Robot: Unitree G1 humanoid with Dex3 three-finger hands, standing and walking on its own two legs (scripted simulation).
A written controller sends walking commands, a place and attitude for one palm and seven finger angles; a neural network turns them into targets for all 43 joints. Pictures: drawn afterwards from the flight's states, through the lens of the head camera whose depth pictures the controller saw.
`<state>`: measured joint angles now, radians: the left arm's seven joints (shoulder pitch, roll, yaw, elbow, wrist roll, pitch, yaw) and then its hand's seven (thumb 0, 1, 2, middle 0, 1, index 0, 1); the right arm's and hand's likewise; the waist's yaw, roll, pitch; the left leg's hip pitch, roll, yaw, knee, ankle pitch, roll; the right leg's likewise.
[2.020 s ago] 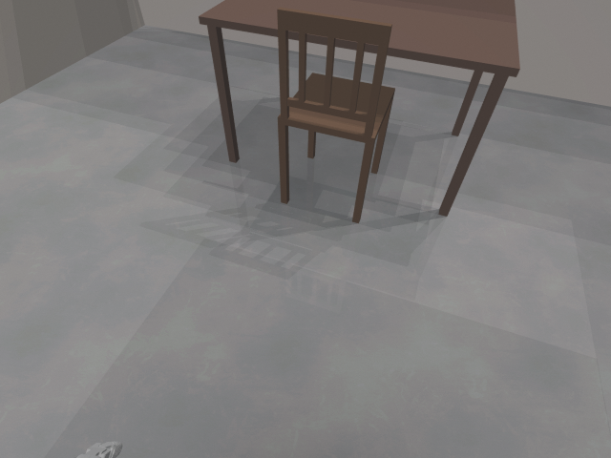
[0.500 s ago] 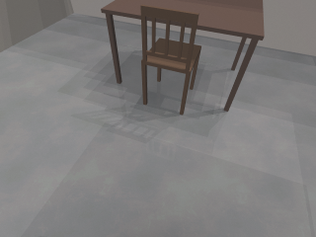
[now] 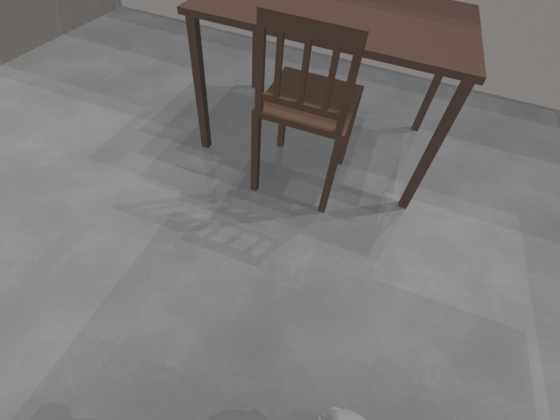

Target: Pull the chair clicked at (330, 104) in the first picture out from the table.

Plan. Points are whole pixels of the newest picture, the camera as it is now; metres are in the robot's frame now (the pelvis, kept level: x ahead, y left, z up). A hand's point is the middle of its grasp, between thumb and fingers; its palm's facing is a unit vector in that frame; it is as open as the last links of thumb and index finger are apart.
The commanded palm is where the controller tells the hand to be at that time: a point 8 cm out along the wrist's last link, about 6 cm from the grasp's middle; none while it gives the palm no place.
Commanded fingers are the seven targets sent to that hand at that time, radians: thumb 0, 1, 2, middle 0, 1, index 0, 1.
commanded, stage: walk to a spot facing it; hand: left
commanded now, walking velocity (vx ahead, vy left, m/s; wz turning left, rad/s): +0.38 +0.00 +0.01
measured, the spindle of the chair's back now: (304, 72) +1.21 -0.05 -0.11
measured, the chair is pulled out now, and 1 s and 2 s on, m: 0.00 0.00 0.00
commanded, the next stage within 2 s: turn to face it in 0.62 s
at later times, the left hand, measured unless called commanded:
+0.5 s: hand (192, 355) +0.26 +0.16 -0.18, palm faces +0.10 -0.98 -0.19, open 7.2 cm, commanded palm none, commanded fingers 0.00 0.90 0.90 -0.20 -0.30 -0.20 -0.30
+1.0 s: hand (207, 255) +0.48 +0.17 -0.19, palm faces +0.01 -0.98 -0.22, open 7.3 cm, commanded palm none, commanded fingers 0.00 0.90 0.90 -0.20 -0.30 -0.20 -0.30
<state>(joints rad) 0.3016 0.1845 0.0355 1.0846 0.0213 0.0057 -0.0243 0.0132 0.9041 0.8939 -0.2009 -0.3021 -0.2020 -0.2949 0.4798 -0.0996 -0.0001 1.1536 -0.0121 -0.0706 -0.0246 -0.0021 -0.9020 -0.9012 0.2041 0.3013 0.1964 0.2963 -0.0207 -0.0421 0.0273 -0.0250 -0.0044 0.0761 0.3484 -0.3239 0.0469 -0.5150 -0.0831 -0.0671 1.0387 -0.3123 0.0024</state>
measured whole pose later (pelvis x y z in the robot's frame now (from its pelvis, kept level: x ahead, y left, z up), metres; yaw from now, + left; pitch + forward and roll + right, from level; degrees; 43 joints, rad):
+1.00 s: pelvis +0.43 -0.02 -0.02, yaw -1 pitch -2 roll +1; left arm 0.23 0.19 0.06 1.02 0.03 -0.02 -0.02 0.01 0.92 0.89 -0.20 -0.30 -0.20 -0.29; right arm 0.34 -0.15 -0.04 1.11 -0.01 -0.02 -0.02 0.00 -0.91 -0.90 0.21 0.30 0.20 0.30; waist 0.00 0.00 0.09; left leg -0.09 0.12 0.26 0.63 -0.46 -0.04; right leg -0.41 -0.06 -0.13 0.61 -0.15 -0.04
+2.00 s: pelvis +0.52 -0.03 +0.00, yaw -19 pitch -1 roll +0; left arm 0.31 0.15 0.04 1.07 0.02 -0.04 0.01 0.00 0.93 0.89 -0.20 -0.30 -0.20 -0.30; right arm 0.31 -0.20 -0.06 1.10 -0.02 0.02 0.00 0.00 -0.90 -0.90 0.20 0.30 0.19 0.30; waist -0.02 0.02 0.02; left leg -0.47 0.11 0.10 0.95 -0.36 -0.02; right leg -0.06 0.01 -0.08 0.38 -0.32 -0.03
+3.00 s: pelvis +0.71 -0.08 -0.01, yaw -19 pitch -1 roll +0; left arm 0.21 0.19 0.05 1.04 0.02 0.03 0.04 0.01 0.91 0.89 -0.20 -0.30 -0.21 -0.30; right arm 0.13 -0.20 -0.05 1.00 -0.01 0.03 -0.02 0.00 -0.91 -0.90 0.20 0.30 0.19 0.30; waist 0.03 -0.02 0.09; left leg -0.26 0.02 0.05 0.54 -0.24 -0.01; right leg -0.27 -0.06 -0.11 0.58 -0.29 0.00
